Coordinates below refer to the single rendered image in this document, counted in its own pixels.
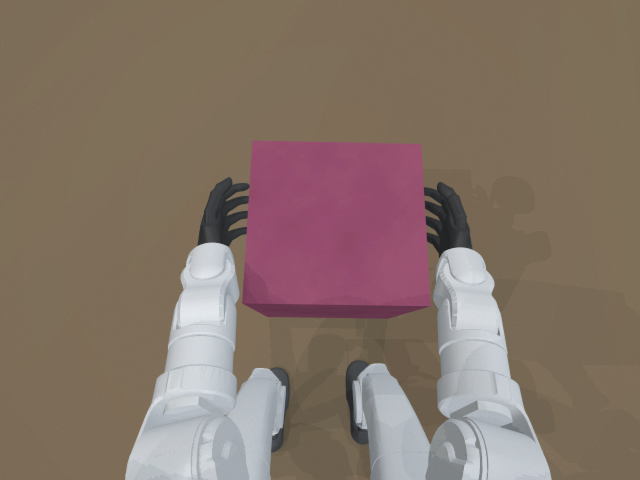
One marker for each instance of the robot left foot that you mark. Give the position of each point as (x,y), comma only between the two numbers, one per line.
(277,440)

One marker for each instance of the robot left hand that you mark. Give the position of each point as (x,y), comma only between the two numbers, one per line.
(215,222)

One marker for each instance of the right robot upper arm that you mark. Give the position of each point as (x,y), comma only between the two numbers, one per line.
(467,449)

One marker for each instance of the right robot forearm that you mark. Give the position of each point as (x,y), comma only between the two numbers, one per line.
(475,377)

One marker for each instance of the carton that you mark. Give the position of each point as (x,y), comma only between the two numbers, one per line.
(336,230)

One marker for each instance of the left robot thigh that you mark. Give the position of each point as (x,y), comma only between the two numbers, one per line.
(259,411)

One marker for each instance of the robot right hand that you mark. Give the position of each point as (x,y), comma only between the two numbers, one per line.
(452,229)

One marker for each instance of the left robot forearm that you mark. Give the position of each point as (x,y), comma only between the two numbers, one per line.
(198,377)

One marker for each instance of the left robot upper arm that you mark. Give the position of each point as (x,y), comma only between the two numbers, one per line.
(207,447)

